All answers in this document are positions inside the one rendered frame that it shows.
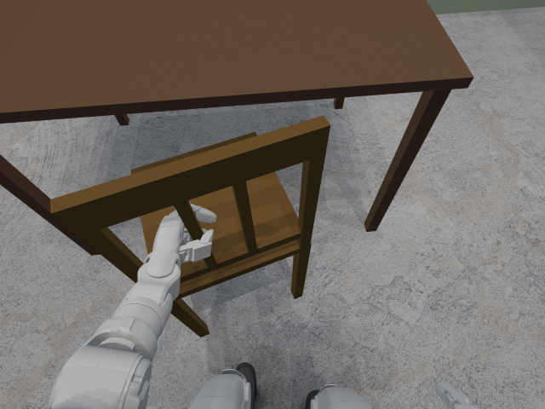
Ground robot left upper arm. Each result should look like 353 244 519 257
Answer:
45 345 152 409

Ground left robot forearm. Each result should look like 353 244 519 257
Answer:
48 250 181 408

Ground robot right hand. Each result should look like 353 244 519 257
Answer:
435 382 476 409

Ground robot left shin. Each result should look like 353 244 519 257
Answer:
221 369 245 379

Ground table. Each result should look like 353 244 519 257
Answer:
0 0 474 256

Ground robot left hand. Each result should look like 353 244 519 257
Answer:
152 202 216 264

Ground chair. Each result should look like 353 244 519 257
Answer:
50 115 330 337

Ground left robot foot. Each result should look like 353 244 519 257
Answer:
236 362 256 409

